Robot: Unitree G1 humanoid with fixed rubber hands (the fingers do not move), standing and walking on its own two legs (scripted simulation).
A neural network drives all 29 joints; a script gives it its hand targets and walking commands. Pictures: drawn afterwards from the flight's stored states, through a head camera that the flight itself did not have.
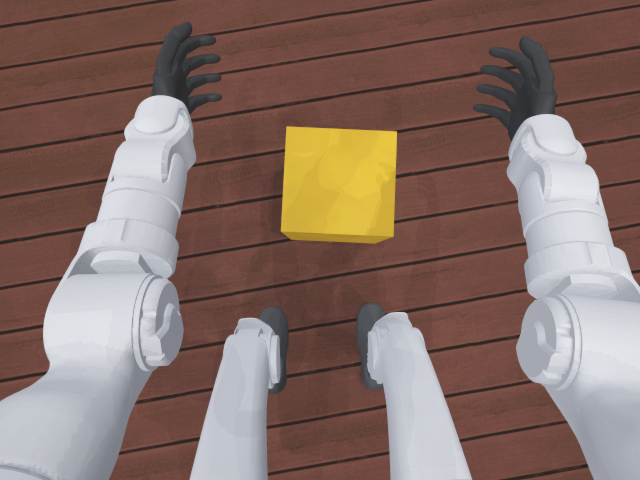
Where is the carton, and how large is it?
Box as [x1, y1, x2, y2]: [281, 126, 396, 243]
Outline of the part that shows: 286,126 281,231 291,239 372,243 393,236 396,131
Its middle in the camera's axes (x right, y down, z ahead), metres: +0.03 -0.10 +0.86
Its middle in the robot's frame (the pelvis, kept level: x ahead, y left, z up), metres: +0.49 -0.04 -0.51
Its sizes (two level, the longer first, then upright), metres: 0.210 0.200 0.250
